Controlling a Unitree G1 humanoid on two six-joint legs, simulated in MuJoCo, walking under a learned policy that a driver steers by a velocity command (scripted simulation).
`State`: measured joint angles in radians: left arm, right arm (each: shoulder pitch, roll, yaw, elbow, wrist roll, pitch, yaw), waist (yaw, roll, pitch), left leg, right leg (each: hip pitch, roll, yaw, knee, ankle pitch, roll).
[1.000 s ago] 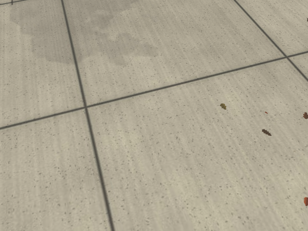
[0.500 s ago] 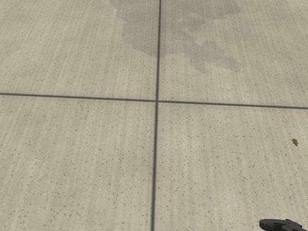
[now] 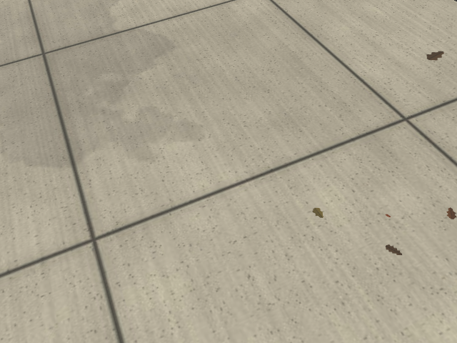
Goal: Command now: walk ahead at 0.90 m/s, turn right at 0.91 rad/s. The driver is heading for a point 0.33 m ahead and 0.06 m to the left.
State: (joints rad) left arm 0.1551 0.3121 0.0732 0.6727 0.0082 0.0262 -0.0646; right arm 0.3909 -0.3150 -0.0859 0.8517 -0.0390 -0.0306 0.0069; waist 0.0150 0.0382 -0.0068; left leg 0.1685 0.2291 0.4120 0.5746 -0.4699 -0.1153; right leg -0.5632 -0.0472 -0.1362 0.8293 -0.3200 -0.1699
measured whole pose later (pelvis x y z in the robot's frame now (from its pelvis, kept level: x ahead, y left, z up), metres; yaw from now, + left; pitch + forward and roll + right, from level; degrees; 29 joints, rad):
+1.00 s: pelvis +0.51 -0.14 +0.04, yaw -8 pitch +0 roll +1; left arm 0.25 0.23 0.03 0.85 0.02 -0.01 0.04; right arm 0.14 -0.24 -0.01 0.89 -0.02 -0.01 0.00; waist -0.01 0.02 0.00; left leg -0.31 -0.05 0.01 0.51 -0.20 0.04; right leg -0.28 -0.03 0.05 0.55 -0.28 0.03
